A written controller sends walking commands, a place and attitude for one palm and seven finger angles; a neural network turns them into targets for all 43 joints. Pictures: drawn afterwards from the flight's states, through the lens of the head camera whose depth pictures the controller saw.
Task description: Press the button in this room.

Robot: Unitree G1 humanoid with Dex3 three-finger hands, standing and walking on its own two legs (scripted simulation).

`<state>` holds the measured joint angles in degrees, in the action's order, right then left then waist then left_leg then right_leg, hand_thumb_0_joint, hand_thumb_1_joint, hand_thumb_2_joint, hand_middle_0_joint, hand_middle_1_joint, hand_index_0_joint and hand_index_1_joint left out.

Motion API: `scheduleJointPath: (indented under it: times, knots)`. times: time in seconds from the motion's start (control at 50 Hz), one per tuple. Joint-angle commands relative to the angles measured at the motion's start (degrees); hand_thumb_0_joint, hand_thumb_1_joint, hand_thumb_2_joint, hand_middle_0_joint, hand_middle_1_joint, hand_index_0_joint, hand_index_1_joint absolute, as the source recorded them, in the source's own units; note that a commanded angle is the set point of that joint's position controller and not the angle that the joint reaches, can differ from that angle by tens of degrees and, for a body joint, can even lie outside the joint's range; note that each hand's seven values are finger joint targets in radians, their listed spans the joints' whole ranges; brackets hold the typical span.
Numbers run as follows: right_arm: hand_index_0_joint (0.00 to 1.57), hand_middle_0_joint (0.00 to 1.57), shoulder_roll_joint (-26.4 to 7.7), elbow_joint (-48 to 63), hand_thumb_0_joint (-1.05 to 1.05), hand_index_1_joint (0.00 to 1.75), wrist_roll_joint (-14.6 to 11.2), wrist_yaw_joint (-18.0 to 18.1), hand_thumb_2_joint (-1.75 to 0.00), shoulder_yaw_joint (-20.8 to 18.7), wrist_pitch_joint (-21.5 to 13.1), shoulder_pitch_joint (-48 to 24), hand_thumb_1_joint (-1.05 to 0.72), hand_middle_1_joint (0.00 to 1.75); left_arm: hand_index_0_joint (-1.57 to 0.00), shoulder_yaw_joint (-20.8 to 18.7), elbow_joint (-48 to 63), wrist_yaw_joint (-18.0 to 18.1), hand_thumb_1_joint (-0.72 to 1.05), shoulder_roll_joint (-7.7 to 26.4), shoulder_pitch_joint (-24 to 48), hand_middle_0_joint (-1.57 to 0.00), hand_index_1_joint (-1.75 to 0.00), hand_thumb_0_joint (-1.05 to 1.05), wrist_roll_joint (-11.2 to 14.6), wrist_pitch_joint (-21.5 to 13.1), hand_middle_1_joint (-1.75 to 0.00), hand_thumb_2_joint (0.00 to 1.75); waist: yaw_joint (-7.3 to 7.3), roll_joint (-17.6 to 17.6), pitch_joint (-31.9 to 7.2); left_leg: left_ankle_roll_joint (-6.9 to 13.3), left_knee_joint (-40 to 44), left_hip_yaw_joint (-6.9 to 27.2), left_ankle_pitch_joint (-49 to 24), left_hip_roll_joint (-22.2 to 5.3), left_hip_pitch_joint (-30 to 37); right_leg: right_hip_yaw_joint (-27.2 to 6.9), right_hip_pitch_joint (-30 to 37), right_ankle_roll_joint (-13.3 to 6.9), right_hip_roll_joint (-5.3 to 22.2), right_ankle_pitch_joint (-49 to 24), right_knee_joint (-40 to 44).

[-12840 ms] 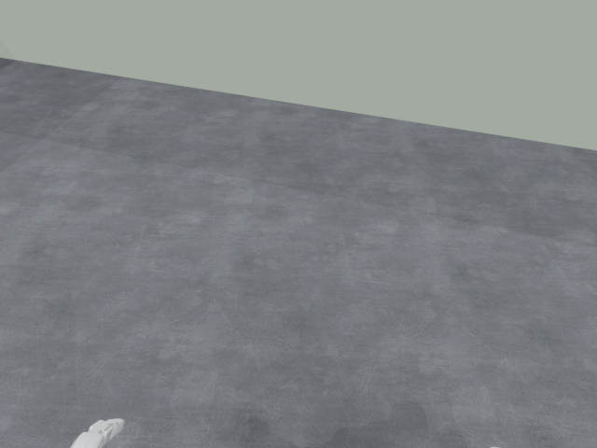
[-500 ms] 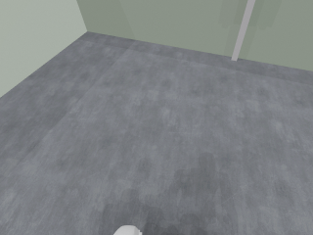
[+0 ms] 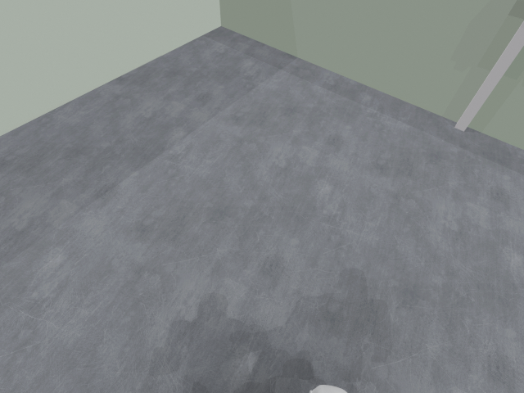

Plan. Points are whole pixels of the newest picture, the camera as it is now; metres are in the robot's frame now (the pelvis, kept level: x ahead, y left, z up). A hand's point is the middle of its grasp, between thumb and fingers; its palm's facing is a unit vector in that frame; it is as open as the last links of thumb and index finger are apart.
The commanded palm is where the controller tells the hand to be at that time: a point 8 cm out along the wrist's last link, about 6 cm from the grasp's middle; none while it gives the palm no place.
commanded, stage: turn or walk to find it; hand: left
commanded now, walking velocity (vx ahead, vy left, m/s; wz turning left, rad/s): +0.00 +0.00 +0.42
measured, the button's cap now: out of the picture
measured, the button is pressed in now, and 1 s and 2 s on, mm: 0 0 0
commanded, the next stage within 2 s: none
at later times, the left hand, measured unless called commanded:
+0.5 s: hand out of the picture +0.00 +0.14 -0.15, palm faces +0.27 -0.92 -0.27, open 7.4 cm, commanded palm none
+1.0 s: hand out of the picture -0.11 +0.20 -0.17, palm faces +0.48 -0.84 -0.24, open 7.4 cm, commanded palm none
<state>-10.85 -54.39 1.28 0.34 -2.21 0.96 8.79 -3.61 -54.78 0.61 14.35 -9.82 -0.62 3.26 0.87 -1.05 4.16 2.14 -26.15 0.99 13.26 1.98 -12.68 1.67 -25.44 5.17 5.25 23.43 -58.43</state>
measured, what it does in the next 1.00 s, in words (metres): steps on the spot, turning left: right foot, then left foot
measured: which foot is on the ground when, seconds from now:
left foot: down 0.00-0.18, up 0.20-0.70, down 0.72-1.00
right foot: up 0.00-0.16, down 0.18-0.72, up 0.74-1.00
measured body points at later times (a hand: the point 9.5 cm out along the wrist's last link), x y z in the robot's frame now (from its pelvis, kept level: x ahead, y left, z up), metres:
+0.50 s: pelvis -0.02 -0.06 +0.00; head +0.01 -0.09 +0.45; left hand -0.01 +0.18 -0.13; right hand +0.05 -0.32 -0.17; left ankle -0.10 +0.10 -0.65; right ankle +0.00 -0.14 -0.74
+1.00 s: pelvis -0.06 -0.02 +0.00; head -0.05 +0.00 +0.45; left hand -0.13 +0.24 -0.15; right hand +0.12 -0.20 -0.14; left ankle -0.10 +0.07 -0.74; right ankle -0.02 -0.16 -0.67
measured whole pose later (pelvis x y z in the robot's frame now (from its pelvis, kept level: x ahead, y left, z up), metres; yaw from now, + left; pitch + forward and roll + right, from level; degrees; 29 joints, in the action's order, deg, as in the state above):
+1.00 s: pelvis -0.06 -0.02 +0.00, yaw +25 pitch -1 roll +0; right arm -10.3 -55.1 1.1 0.5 -2.0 0.9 9.5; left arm -3.8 -56.1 0.5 14.2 -11.3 -0.7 3.3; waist 1.3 -1.6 3.4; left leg 2.5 -25.5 0.0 13.2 2.0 -11.6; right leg 2.0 -26.4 5.2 5.6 21.7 -60.8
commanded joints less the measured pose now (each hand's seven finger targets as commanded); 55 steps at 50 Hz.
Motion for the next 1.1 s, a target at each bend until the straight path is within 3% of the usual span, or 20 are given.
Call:
scheduleJointPath:
  times: [0.0,0.06,0.12,0.14,0.16,0.18,0.22,0.26,0.3,0.58,0.62,0.66,0.68,0.7,0.72,0.74,0.76,0.8,0.86,1.08]
  knots:
    - [0.20,0.20,-12.13,2.43,0.00,0.30,0.12,0.54,-0.90,-3.52,-0.32,4.54,-0.90,0.30,-0.20,-0.18,5.45,0.44,0.90,2.97,2.46,-0.20,-0.30,0.00,-0.03,-1.49,-0.30,0.90,-3.04,9.19,-5.51,7.95,5.46,15.20,-25.62,-15.53,6.93,-0.44,-2.05,-0.05,-0.87,2.50,6.92]
    - [0.20,0.20,-12.17,2.79,0.00,0.30,0.30,0.46,-0.90,-3.69,-0.04,3.88,-0.90,0.30,-0.20,-0.09,5.68,0.51,0.90,2.54,1.69,-0.20,-0.30,0.00,0.26,-1.96,-0.30,0.90,-2.52,10.30,-6.21,7.41,3.77,17.04,-27.29,-14.27,3.76,0.39,4.09,-0.79,-2.61,1.82,15.64]
    - [0.20,0.20,-11.49,3.29,0.00,0.30,-0.22,0.26,-0.90,-3.85,0.13,1.78,-0.90,0.30,-0.20,-0.46,4.23,0.68,0.90,3.55,-4.15,-0.20,-0.30,0.00,0.35,-2.79,-0.30,0.90,0.80,8.49,-8.01,4.09,-0.79,16.09,-19.66,-10.85,-3.58,1.41,16.73,-1.33,-2.93,-11.26,31.46]
    - [0.20,0.20,-9.21,3.44,0.00,0.30,-0.71,-0.03,-0.90,-3.64,0.07,2.56,-0.90,0.30,-0.20,-0.96,3.91,0.94,0.90,6.29,-6.20,-0.20,-0.30,0.00,-0.08,-3.44,-0.30,0.90,1.47,2.04,-9.04,1.08,-5.63,13.67,-9.49,-7.31,-10.50,-3.27,25.02,-2.39,1.98,-14.62,37.70]
    - [0.20,0.20,-5.11,4.53,0.00,0.30,-0.91,-0.30,-0.90,-2.91,0.01,3.16,-0.90,0.30,-0.20,-2.02,3.90,1.44,0.90,11.30,-7.65,-0.20,-0.30,0.00,-1.01,-3.94,-0.30,0.90,2.11,-14.56,-8.90,-3.20,-18.19,3.88,12.16,1.12,-20.56,-18.30,29.50,-7.68,16.97,-17.88,41.13]
    - [0.20,0.20,-7.37,5.13,0.00,0.30,-0.53,-0.06,-0.90,-3.57,0.65,1.96,-0.90,0.30,-0.20,-1.92,4.76,1.44,0.90,12.55,-7.00,-0.20,-0.30,0.00,-0.60,-3.59,-0.30,0.90,2.49,-13.90,-7.35,-3.59,-29.67,3.73,21.27,0.90,-19.76,-21.73,20.68,-13.36,23.51,-19.77,42.60]
    - [0.20,0.20,-8.04,2.76,0.00,0.30,0.02,-0.55,-0.90,-4.17,1.90,3.56,-0.90,0.30,-0.20,-1.79,6.52,1.59,0.90,8.70,0.02,-0.20,-0.30,0.00,-0.33,-3.56,-0.30,0.90,-0.48,-10.37,-2.34,-3.41,-40.86,5.70,15.09,-1.58,-19.02,-15.87,11.30,-13.16,18.27,-6.48,45.53]
    - [0.20,0.20,-7.09,0.50,0.00,0.30,0.21,-1.10,-0.90,-4.05,2.27,6.37,-0.90,0.30,-0.20,-0.70,7.25,1.41,0.90,5.57,3.11,-0.20,-0.30,0.00,-0.14,-3.65,-0.30,0.90,-2.61,-6.12,-0.65,-4.31,-44.31,3.55,8.93,-2.90,-18.62,-7.18,11.05,-10.51,13.26,-11.50,43.29]
    - [0.20,0.20,-6.42,-0.22,0.00,0.30,0.10,-1.24,-0.90,-3.72,2.38,8.04,-0.90,0.30,-0.20,-0.37,6.79,1.26,0.90,4.73,1.29,-0.20,-0.30,0.00,-0.11,-4.13,-0.30,0.90,-2.43,-7.28,-1.88,-5.35,-45.21,2.40,5.86,-2.83,-19.32,-2.47,14.02,-9.74,11.42,-16.89,42.11]
    - [0.20,0.20,-4.79,1.70,0.00,0.30,-0.86,-0.89,-0.90,-1.82,1.37,-0.49,-0.90,0.30,-0.20,-1.88,1.81,1.26,0.90,8.63,-7.88,-0.20,-0.30,0.00,-1.29,-3.51,-0.30,0.90,2.48,-10.09,-5.34,-5.50,-19.13,-4.22,14.53,-4.55,-10.80,0.18,20.79,-13.93,16.94,-29.89,36.87]
    - [0.20,0.20,-4.93,1.41,0.00,0.30,-0.97,-0.74,-0.90,-1.71,1.04,1.10,-0.90,0.30,-0.20,-2.00,1.33,1.10,0.90,9.21,-7.12,-0.20,-0.30,0.00,-1.18,-3.31,-0.30,0.90,1.23,-10.01,-6.52,-4.94,-13.46,-5.61,11.81,-3.84,-6.95,1.17,19.72,-12.99,16.65,-30.14,34.79]
    - [0.20,0.20,-5.87,0.61,0.00,0.30,-0.86,-0.75,-0.90,-1.91,0.38,4.98,-0.90,0.30,-0.20,-2.04,1.36,1.02,0.90,8.73,-5.35,-0.20,-0.30,0.00,-0.60,-2.89,-0.30,0.90,-1.50,-6.65,-7.98,-4.14,-0.89,-5.84,1.09,-4.05,2.46,5.14,14.77,-9.01,14.86,-24.91,28.93]
    - [0.20,0.20,-8.93,0.28,0.00,0.30,-0.74,-0.79,-0.90,-2.52,-0.24,6.96,-0.90,0.30,-0.20,-1.69,2.00,0.89,0.90,6.90,-5.44,-0.20,-0.30,0.00,-0.05,-2.43,-0.30,0.90,-2.92,2.30,-9.01,-2.44,5.41,0.56,-4.17,-8.46,9.59,8.03,7.57,-5.78,11.30,-16.96,20.64]
    - [0.20,0.20,-14.46,0.71,0.00,0.30,-0.19,-0.44,-0.90,-3.89,-0.45,8.03,-0.90,0.30,-0.20,-0.79,3.89,0.51,0.90,3.03,-4.75,-0.20,-0.30,0.00,0.21,-2.05,-0.30,0.90,-3.66,19.11,-7.10,3.49,8.56,19.23,-18.98,-22.28,13.58,10.14,-7.12,-1.06,3.16,7.57,8.93]
    - [0.20,0.20,-16.63,0.08,0.00,0.30,-0.24,-0.11,-0.90,-4.20,0.17,9.45,-0.90,0.30,-0.20,-0.16,4.97,0.70,0.90,3.21,-1.30,-0.20,-0.30,0.00,-0.35,-1.42,-0.30,0.90,-4.87,16.21,-6.38,7.90,8.77,19.62,-25.06,-26.24,9.44,4.82,-6.76,-1.43,2.11,13.15,1.78]
    - [0.20,0.20,-15.07,0.13,0.00,0.30,-0.09,0.15,-0.90,-3.70,0.13,7.75,-0.90,0.30,-0.20,-0.44,4.83,0.56,0.90,3.72,-0.17,-0.20,-0.30,0.00,-0.48,-1.11,-0.30,0.90,-3.97,11.90,-4.87,8.33,9.39,16.16,-19.90,-24.55,5.39,2.48,-5.25,-1.84,2.83,10.19,-1.22]
    - [0.20,0.20,-13.60,0.64,0.00,0.30,0.03,0.66,-0.90,-3.31,-0.16,5.14,-0.90,0.30,-0.20,-0.77,3.92,0.47,0.90,3.31,0.19,-0.20,-0.30,0.00,-0.65,-0.92,-0.30,0.90,-3.24,15.00,-3.69,7.02,9.38,15.22,-19.07,-20.96,4.68,1.21,-6.67,-1.46,2.53,7.19,-3.03]
    - [0.20,0.20,-11.76,1.89,0.00,0.30,-0.15,0.93,-0.90,-2.42,-0.23,0.54,-0.90,0.30,-0.20,-1.05,2.31,0.00,0.90,4.41,-1.08,-0.20,-0.30,0.00,-0.44,-0.90,-0.30,0.90,-1.35,12.57,-1.27,5.69,8.96,10.86,-19.34,-16.97,2.89,0.20,-6.43,-1.05,1.93,1.01,-5.78]
    - [0.20,0.20,-11.44,2.13,0.00,0.30,-0.47,0.89,-0.90,-2.41,-0.81,1.36,-0.90,0.30,-0.20,-0.92,1.31,-0.15,0.90,4.16,-3.00,-0.20,-0.30,0.00,-0.42,-1.20,-0.30,0.90,-0.74,8.35,-3.81,5.40,8.37,8.75,-22.46,-14.71,5.81,0.20,-5.88,-0.22,1.02,-2.34,-6.27]
    - [0.20,0.20,-11.72,1.77,0.00,0.30,0.25,0.69,-0.90,-3.63,-0.11,5.09,-0.90,0.30,-0.20,-0.10,5.08,0.56,0.90,2.13,2.46,-0.20,-0.30,0.00,0.30,-1.84,-0.30,0.90,-2.89,10.24,-5.97,7.82,4.59,17.39,-26.59,-14.82,5.27,0.04,2.34,-0.58,-2.27,3.07,14.08]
